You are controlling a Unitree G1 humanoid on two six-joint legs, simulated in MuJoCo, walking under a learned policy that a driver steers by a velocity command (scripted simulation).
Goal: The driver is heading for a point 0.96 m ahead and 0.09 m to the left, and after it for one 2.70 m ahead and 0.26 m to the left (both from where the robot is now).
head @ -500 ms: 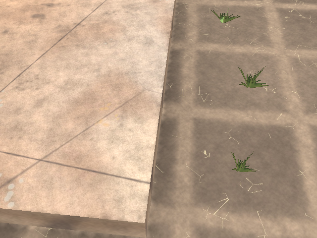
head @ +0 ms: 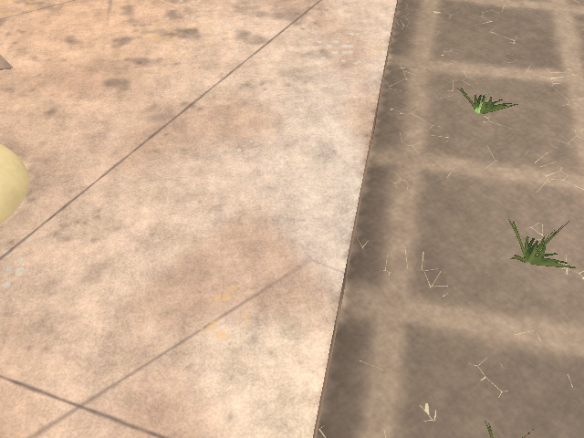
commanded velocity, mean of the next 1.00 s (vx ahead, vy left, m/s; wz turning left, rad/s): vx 0.50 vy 0.00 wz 0.00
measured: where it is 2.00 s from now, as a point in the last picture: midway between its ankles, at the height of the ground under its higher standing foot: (237, 235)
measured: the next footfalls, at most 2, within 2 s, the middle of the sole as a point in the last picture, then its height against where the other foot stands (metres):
left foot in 0.16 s outside the picture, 0.16 m higher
right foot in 0.84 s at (270, 335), level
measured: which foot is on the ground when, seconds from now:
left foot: up 0.00-0.14, down 0.16-0.84, up 0.86-1.00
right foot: down 0.00-0.18, up 0.20-0.82, down 0.84-1.00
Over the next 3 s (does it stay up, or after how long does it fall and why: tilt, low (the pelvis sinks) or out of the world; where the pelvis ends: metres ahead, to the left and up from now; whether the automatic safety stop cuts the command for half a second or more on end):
stays up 1.16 0.23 0.15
